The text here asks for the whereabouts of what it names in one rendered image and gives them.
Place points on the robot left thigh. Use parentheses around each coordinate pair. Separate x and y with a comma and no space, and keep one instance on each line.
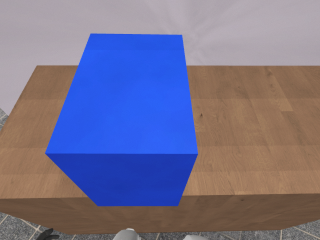
(127,234)

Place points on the pedestal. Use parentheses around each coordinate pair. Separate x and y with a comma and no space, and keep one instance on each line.
(257,131)

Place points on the robot left hand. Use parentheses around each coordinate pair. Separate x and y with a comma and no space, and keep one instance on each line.
(46,235)

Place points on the carton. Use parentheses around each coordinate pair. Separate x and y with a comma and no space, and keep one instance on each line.
(125,134)

